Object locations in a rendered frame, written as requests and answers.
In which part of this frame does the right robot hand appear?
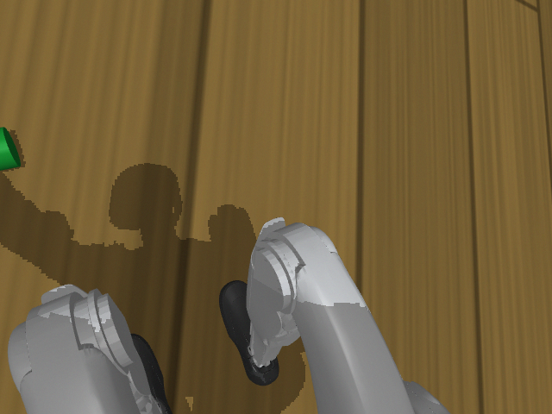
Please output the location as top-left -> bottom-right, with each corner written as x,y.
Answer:
401,377 -> 450,414

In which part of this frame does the left robot foot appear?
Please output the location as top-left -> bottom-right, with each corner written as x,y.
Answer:
131,334 -> 172,414

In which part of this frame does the right robot foot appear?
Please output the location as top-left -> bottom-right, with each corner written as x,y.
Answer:
219,280 -> 279,386

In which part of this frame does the can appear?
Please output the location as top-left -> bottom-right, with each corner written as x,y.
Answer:
0,127 -> 21,171

